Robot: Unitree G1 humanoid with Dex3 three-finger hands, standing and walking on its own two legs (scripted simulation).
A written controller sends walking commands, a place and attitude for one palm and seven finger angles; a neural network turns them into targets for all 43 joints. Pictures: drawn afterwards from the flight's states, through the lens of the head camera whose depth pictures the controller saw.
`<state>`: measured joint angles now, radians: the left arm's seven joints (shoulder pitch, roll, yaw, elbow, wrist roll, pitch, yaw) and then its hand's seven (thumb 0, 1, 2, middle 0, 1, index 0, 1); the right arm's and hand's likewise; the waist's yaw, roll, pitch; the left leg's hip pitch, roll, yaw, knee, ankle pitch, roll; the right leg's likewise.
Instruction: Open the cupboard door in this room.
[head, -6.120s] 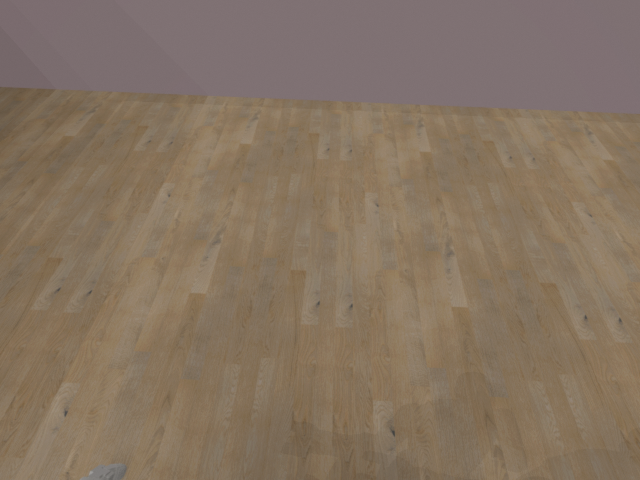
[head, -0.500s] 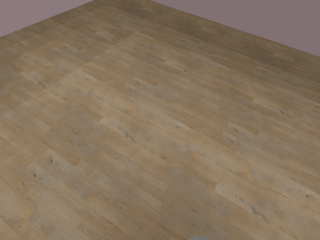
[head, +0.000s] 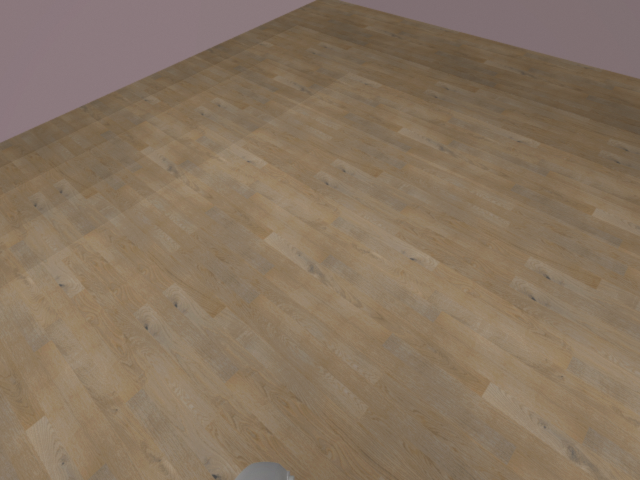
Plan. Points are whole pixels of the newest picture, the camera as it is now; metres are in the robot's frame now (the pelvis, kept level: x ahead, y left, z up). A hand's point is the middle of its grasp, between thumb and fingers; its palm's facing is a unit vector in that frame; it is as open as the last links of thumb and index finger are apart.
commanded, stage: turn or walk to find it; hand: left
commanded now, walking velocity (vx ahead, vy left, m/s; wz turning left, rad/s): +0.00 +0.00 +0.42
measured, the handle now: out of the picture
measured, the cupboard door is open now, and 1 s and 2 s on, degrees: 0 0 0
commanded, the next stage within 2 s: none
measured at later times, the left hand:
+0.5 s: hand out of the picture +0.01 +0.28 -0.17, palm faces +0.25 -0.94 -0.25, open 7.4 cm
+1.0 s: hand out of the picture -0.06 +0.21 -0.16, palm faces +0.44 -0.86 -0.25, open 7.4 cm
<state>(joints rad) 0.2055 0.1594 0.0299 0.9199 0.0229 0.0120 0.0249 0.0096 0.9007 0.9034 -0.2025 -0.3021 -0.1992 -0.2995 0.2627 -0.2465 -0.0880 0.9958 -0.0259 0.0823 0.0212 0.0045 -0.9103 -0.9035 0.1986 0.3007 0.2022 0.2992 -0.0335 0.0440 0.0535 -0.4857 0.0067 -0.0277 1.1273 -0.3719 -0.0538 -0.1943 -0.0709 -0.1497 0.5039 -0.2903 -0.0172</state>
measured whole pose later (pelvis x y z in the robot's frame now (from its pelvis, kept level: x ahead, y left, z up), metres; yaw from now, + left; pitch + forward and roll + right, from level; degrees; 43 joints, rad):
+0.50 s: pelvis -0.02 +0.05 +0.00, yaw +12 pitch +0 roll -1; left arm 0.18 0.25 0.07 0.95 0.02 0.05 0.01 0.01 0.91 0.90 -0.20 -0.30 -0.19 -0.30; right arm 0.16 -0.19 -0.03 0.95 -0.02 0.02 0.00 0.00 -0.91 -0.90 0.20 0.30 0.21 0.30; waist 0.01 -0.02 0.06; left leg -0.22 -0.03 -0.01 0.46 -0.23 0.05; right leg -0.43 -0.09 -0.03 1.01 -0.42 0.09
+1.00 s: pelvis -0.04 +0.01 +0.00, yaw +26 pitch -1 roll +2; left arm 0.23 0.17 0.03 0.94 0.03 0.01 0.02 0.01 0.90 0.90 -0.20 -0.30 -0.20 -0.30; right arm 0.25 -0.25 -0.08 1.00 -0.02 0.09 0.02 0.00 -0.91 -0.90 0.20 0.30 0.20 0.30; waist -0.01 0.02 0.07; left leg -0.40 0.04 0.00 0.96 -0.43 -0.06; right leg -0.21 -0.11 -0.19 0.52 -0.28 -0.01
